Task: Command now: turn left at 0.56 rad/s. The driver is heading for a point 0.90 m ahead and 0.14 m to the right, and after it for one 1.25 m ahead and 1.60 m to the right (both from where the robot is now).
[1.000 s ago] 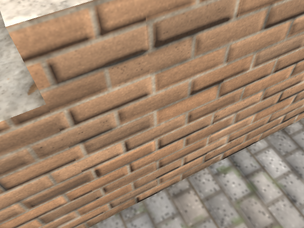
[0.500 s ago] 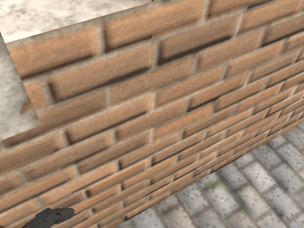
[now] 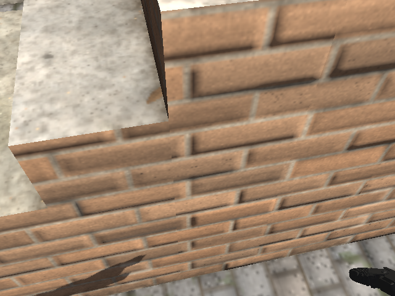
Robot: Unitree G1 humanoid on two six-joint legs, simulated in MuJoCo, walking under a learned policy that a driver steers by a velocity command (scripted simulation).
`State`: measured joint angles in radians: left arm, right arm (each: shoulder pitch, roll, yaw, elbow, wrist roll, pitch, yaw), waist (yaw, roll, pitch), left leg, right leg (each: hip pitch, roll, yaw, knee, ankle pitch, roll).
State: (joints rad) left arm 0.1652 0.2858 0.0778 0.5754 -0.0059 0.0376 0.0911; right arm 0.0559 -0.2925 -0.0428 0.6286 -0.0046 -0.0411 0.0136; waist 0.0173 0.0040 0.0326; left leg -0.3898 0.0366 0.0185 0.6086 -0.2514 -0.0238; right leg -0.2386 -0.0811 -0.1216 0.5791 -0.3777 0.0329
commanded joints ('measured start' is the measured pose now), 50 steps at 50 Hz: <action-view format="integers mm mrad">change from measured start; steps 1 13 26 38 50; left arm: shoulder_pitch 4 -8 13 16 -54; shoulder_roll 19 33 161 137 84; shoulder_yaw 2 -9 40 57 24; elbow -102 -37 -70 -129 -150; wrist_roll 66 30 -4 12 0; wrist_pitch -31 -29 -63 -16 -6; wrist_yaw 3 -15 -21 -39 -89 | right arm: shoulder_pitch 203 25 -29 29 102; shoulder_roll -279 -64 -46 -120 -186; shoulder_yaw -88 -13 -21 -36 -71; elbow -32 17 -13 8 40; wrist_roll -28 -37 -8 -16 -7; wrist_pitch -25 3 -27 11 27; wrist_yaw -24 -49 -46 -79 -60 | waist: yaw -38 -24 -3 6 -50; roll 268 196 -201 69 161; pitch -211 -126 -104 -97 -143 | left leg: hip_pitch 535 -41 -139 208 256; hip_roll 303 155 -79 224 263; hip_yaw -472 -177 -83 -184 -61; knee -110 -326 140 -268 -272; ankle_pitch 854 -164 -270 465 266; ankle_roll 233 196 -31 258 230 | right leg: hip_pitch -454 -57 143 -400 -165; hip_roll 23 32 -140 59 38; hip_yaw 1 130 511 237 95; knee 511 235 -179 744 151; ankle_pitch -255 1 557 -59 1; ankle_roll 35 45 -236 86 13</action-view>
